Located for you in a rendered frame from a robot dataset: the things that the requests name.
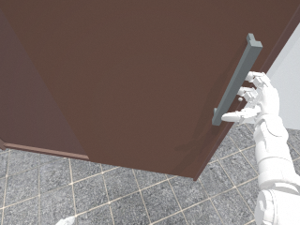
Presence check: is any wardrobe door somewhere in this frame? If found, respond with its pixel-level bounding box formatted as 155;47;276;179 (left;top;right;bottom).
0;8;87;156
0;0;300;178

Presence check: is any robot right forearm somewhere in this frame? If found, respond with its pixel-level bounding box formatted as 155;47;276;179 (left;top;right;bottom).
253;114;300;196

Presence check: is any robot right upper arm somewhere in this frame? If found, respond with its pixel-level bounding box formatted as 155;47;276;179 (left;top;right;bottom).
254;188;300;225

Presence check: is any handle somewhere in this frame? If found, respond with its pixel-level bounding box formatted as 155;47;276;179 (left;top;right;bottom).
212;33;263;126

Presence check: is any right robot hand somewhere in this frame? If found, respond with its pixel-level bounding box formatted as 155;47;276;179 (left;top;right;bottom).
221;71;279;125

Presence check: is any left robot hand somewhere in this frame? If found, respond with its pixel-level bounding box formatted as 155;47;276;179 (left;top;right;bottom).
55;216;75;225

